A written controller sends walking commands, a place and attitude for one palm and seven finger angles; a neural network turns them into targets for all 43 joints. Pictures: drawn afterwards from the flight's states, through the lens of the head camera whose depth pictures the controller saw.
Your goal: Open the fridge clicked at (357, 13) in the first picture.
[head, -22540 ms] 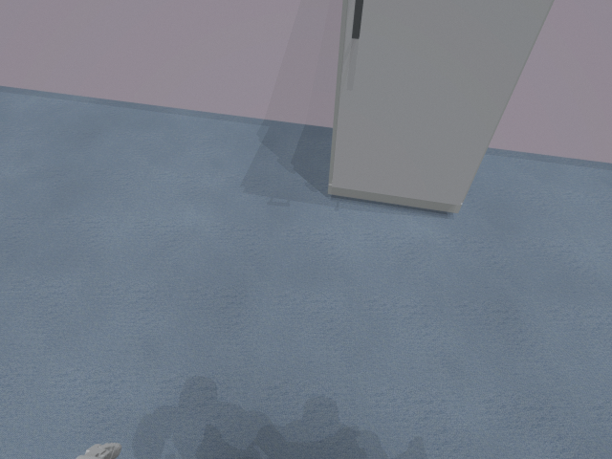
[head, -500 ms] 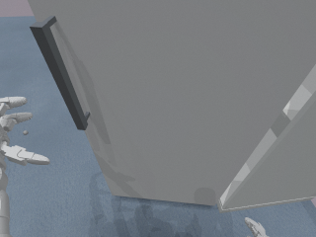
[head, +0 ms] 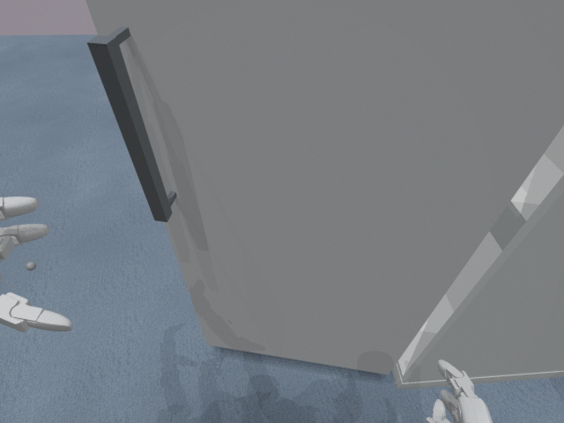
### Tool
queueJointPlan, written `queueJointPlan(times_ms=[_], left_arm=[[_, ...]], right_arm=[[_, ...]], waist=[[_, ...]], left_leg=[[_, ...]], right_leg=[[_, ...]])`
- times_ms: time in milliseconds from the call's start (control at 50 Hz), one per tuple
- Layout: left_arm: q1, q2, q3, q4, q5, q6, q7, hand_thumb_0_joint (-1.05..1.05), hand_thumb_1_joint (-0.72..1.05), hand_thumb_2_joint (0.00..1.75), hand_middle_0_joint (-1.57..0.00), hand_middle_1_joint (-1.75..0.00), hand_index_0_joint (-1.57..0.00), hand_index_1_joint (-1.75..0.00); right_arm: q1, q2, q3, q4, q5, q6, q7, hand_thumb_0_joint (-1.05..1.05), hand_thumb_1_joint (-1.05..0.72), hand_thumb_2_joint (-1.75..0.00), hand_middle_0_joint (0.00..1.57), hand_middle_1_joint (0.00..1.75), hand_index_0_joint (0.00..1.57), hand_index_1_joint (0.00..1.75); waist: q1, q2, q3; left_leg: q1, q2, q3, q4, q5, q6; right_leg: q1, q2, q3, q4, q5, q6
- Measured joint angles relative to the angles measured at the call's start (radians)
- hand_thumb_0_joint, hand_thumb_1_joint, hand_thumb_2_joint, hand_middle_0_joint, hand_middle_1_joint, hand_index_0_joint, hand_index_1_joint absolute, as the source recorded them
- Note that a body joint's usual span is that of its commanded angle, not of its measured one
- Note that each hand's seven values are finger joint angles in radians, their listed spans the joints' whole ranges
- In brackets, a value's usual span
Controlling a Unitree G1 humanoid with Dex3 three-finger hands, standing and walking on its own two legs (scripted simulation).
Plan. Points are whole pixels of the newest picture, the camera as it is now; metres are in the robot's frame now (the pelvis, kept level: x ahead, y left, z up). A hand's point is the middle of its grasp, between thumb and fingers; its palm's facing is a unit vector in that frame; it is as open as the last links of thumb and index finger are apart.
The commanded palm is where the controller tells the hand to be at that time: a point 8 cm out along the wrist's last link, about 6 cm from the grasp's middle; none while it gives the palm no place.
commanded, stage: draw the hand back to the body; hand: left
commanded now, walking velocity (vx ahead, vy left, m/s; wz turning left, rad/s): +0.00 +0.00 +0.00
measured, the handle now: (145, 139) +0.43 +0.27 +0.18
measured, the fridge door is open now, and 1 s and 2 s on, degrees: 77 77 77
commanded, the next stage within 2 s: step back with the hand held close in 1.60 s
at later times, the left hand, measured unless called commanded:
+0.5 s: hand (29, 276) +0.21 +0.32 +0.15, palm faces +0.11 -0.99 -0.04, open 14.7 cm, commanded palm +0.18 +0.36 +0.17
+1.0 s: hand (45, 257) +0.23 +0.30 +0.17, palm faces +0.52 -0.77 -0.36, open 11.0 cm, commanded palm +0.17 +0.33 +0.19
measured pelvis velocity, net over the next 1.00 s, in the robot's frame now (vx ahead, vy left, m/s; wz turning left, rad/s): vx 0.03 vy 0.01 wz -0.02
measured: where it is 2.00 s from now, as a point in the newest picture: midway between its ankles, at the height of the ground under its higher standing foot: outside the picture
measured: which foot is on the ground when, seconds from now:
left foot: down 0.00-1.00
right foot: down 0.00-1.00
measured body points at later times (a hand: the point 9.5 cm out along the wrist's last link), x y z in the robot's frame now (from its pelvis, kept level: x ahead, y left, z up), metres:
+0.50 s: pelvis +0.01 +0.01 +0.01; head -0.02 +0.01 +0.46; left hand +0.20 +0.37 +0.15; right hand +0.19 -0.23 -0.04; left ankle +0.04 +0.12 -0.71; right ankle +0.02 -0.11 -0.71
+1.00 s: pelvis +0.03 +0.01 +0.02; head +0.00 +0.00 +0.47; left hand +0.19 +0.34 +0.19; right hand +0.20 -0.21 -0.06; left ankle +0.04 +0.12 -0.71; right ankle +0.02 -0.11 -0.71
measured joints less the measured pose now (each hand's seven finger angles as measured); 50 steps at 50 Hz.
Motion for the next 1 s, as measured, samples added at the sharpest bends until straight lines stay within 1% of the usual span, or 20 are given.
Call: queueJointPlan(times_ms=[40, 60, 100, 140, 200, 240, 280, 340, 380, 440, 540, 560, 580, 620, 660, 680, 720, 760, 820, 1000], left_arm=[[-0.008, -0.002, -0.004, -0.001, 0.002, 0.002, 0.003, -0.01, -0.56, 0.20, -0.25, -1.15, -0.26, -1.15], [-0.017, -0.005, -0.005, 0.008, -0.025, 0.008, -0.017, -0.01, -0.56, 0.20, -0.25, -1.15, -0.26, -1.15], [-0.036, -0.010, -0.008, 0.028, -0.082, 0.046, -0.090, -0.01, -0.56, 0.20, -0.25, -1.15, -0.25, -1.15], [-0.051, -0.003, -0.013, 0.045, -0.118, 0.091, -0.170, -0.01, -0.56, 0.20, -0.25, -1.15, -0.25, -1.15], [-0.054, 0.032, -0.015, 0.065, -0.148, 0.143, -0.279, -0.01, -0.56, 0.20, -0.25, -1.15, -0.25, -1.15], [-0.041, 0.059, -0.006, 0.060, -0.161, 0.168, -0.324, -0.01, -0.55, 0.20, -0.25, -1.15, -0.25, -1.15], [-0.013, 0.076, 0.013, 0.031, -0.178, 0.186, -0.341, -0.01, -0.55, 0.20, -0.25, -1.15, -0.25, -1.15], [0.038, 0.079, 0.045, -0.024, -0.207, 0.207, -0.335, -0.01, -0.55, 0.20, -0.25, -1.15, -0.25, -1.15], [0.068, 0.070, 0.055, -0.057, -0.219, 0.222, -0.325, -0.01, -0.55, 0.20, -0.25, -1.15, -0.25, -1.15], [0.093, 0.046, 0.047, -0.092, -0.216, 0.247, -0.307, -0.01, -0.55, 0.20, -0.25, -1.15, -0.25, -1.15], [0.099, 0.002, 0.002, -0.154, -0.181, 0.257, -0.265, -0.01, -0.52, 0.22, -0.25, -1.13, -0.25, -1.13], [0.094, 0.000, -0.019, -0.172, -0.131, 0.243, -0.213, -0.01, -0.51, 0.22, -0.25, -1.12, -0.25, -1.13], [0.088, 0.001, -0.040, -0.189, -0.079, 0.225, -0.132, -0.01, -0.49, 0.23, -0.25, -1.11, -0.25, -1.11], [0.086, -0.011, -0.068, -0.225, 0.003, 0.193, 0.036, -0.01, -0.45, 0.25, -0.25, -1.09, -0.25, -1.09], [0.112, -0.037, -0.083, -0.272, 0.057, 0.167, 0.165, -0.01, -0.39, 0.28, -0.25, -1.06, -0.25, -1.06], [0.130, -0.051, -0.091, -0.295, 0.077, 0.155, 0.213, -0.01, -0.36, 0.29, -0.25, -1.04, -0.25, -1.04], [0.169, -0.073, -0.111, -0.337, 0.108, 0.134, 0.281, -0.01, -0.30, 0.32, -0.24, -1.00, -0.24, -1.00], [0.200, -0.087, -0.130, -0.366, 0.130, 0.119, 0.322, -0.01, -0.23, 0.36, -0.24, -0.96, -0.24, -0.97], [0.226, -0.096, -0.151, -0.382, 0.153, 0.110, 0.354, -0.01, -0.13, 0.40, -0.24, -0.90, -0.24, -0.91], [0.268, -0.102, -0.168, -0.412, 0.172, 0.122, 0.374, 0.00, 0.18, 0.56, -0.23, -0.72, -0.23, -0.72]], right_arm=[[-0.001, 0.000, 0.001, 0.006, 0.001, -0.008, -0.006, 0.01, -0.90, -0.89, 0.20, 0.30, 0.20, 0.30], [-0.003, -0.002, 0.006, 0.012, 0.007, -0.013, -0.011, 0.01, -0.90, -0.89, 0.20, 0.30, 0.20, 0.30], [-0.006, -0.005, 0.015, 0.023, 0.021, -0.023, -0.025, 0.01, -0.90, -0.89, 0.20, 0.30, 0.20, 0.30], [-0.008, -0.006, 0.025, 0.029, 0.029, -0.036, -0.038, 0.01, -0.90, -0.89, 0.20, 0.30, 0.20, 0.30], [-0.010, -0.007, 0.036, 0.018, 0.031, -0.054, -0.037, 0.01, -0.90, -0.89, 0.20, 0.30, 0.20, 0.30], [-0.009, -0.007, 0.037, -0.002, 0.031, -0.063, -0.023, 0.01, -0.90, -0.89, 0.20, 0.30, 0.20, 0.30], [-0.002, -0.007, 0.033, -0.027, 0.032, -0.072, -0.004, 0.01, -0.90, -0.89, 0.20, 0.30, 0.20, 0.30], [0.013, -0.012, 0.024, -0.057, 0.036, -0.082, 0.023, 0.01, -0.90, -0.89, 0.20, 0.30, 0.20, 0.30], [0.024, -0.018, 0.018, -0.066, 0.040, -0.084, 0.034, 0.01, -0.90, -0.90, 0.20, 0.30, 0.20, 0.30], [0.034, -0.027, 0.012, -0.064, 0.044, -0.082, 0.036, 0.01, -0.90, -0.90, 0.20, 0.30, 0.20, 0.30], [0.032, -0.026, 0.017, -0.041, 0.042, -0.086, 0.018, 0.01, -0.90, -0.90, 0.20, 0.30, 0.20, 0.30], [0.029, -0.021, 0.016, -0.034, 0.029, -0.087, 0.018, 0.01, -0.90, -0.90, 0.20, 0.30, 0.20, 0.30], [0.022, -0.015, 0.017, -0.024, 0.014, -0.086, 0.021, 0.01, -0.90, -0.90, 0.20, 0.30, 0.20, 0.30], [0.003, -0.002, 0.022, -0.009, -0.006, -0.078, 0.027, 0.01, -0.90, -0.90, 0.20, 0.30, 0.20, 0.30], [-0.013, 0.011, 0.026, -0.003, -0.017, -0.065, 0.032, 0.01, -0.90, -0.90, 0.20, 0.30, 0.20, 0.30], [-0.016, 0.018, 0.026, 0.000, -0.021, -0.059, 0.034, 0.01, -0.90, -0.90, 0.20, 0.30, 0.20, 0.30], [-0.018, 0.030, 0.026, 0.007, -0.028, -0.043, 0.036, 0.01, -0.90, -0.90, 0.20, 0.30, 0.20, 0.30], [-0.017, 0.039, 0.024, 0.017, -0.030, -0.026, 0.036, 0.01, -0.90, -0.90, 0.20, 0.30, 0.20, 0.30], [-0.017, 0.048, 0.021, 0.034, -0.032, 0.003, 0.035, 0.01, -0.90, -0.89, 0.20, 0.30, 0.20, 0.30], [-0.032, 0.040, 0.001, 0.044, -0.033, 0.058, 0.037, 0.01, -0.90, -0.89, 0.20, 0.30, 0.20, 0.30]], waist=[[0.004, 0.000, 0.004], [0.004, 0.003, 0.009], [0.003, 0.009, 0.018], [0.000, 0.012, 0.021], [-0.015, 0.013, 0.019], [-0.028, 0.012, 0.015], [-0.037, 0.010, 0.010], [-0.041, 0.010, 0.001], [-0.037, 0.011, -0.003], [-0.025, 0.012, -0.002], [-0.005, 0.009, 0.018], [-0.001, 0.007, 0.024], [0.000, 0.002, 0.031], [-0.005, -0.005, 0.051], [-0.011, -0.006, 0.064], [-0.012, -0.005, 0.067], [-0.012, -0.002, 0.068], [-0.009, 0.001, 0.068], [-0.003, 0.006, 0.070], [0.000, 0.017, 0.072]], left_leg=[[-0.001, -0.002, -0.004, 0.003, -0.001, 0.000], [0.003, -0.002, -0.008, 0.003, 0.000, -0.001], [0.021, -0.001, -0.013, -0.004, 0.001, 0.000], [0.044, 0.000, -0.013, -0.016, 0.002, 0.001], [0.075, 0.005, -0.006, -0.035, 0.004, 0.003], [0.089, 0.008, 0.002, -0.046, 0.005, 0.004], [0.099, 0.011, 0.011, -0.055, 0.006, 0.005], [0.109, 0.012, 0.021, -0.065, 0.007, 0.007], [0.112, 0.010, 0.024, -0.070, 0.008, 0.009], [0.117, 0.005, 0.021, -0.073, 0.011, 0.013], [0.130, -0.004, 0.010, -0.079, 0.021, 0.018], [0.134, -0.005, 0.007, -0.082, 0.024, 0.018], [0.138, -0.008, 0.004, -0.088, 0.029, 0.017], [0.150, -0.013, 0.001, -0.108, 0.042, 0.016], [0.164, -0.016, 0.006, -0.131, 0.054, 0.017], [0.172, -0.018, 0.009, -0.143, 0.059, 0.018], [0.189, -0.021, 0.016, -0.167, 0.067, 0.021], [0.209, -0.023, 0.022, -0.186, 0.071, 0.023], [0.239, -0.025, 0.027, -0.211, 0.073, 0.024], [0.309, -0.022, 0.034, -0.264, 0.074, 0.022]], right_leg=[[0.001, -0.001, -0.004, 0.002, -0.002, 0.000], [0.008, -0.002, -0.008, -0.001, -0.002, 0.000], [0.031, 0.000, -0.013, -0.016, 0.002, 0.000], [0.056, 0.001, -0.012, -0.034, 0.007, 0.001], [0.085, 0.005, -0.004, -0.057, 0.015, 0.002], [0.097, 0.008, 0.004, -0.068, 0.019, 0.003], [0.103, 0.010, 0.013, -0.076, 0.023, 0.004], [0.109, 0.010, 0.023, -0.085, 0.027, 0.007], [0.113, 0.008, 0.026, -0.090, 0.029, 0.009], [0.120, 0.003, 0.023, -0.096, 0.032, 0.013], [0.142, -0.005, 0.011, -0.108, 0.039, 0.017], [0.147, -0.006, 0.009, -0.112, 0.041, 0.017], [0.152, -0.008, 0.005, -0.117, 0.044, 0.017], [0.162, -0.013, 0.003, -0.129, 0.052, 0.017], [0.170, -0.018, 0.008, -0.143, 0.060, 0.018], [0.175, -0.020, 0.011, -0.150, 0.063, 0.019], [0.187, -0.024, 0.018, -0.164, 0.068, 0.021], [0.201, -0.027, 0.024, -0.176, 0.069, 0.023], [0.226, -0.030, 0.029, -0.193, 0.068, 0.024], [0.288, -0.028, 0.037, -0.235, 0.067, 0.021]])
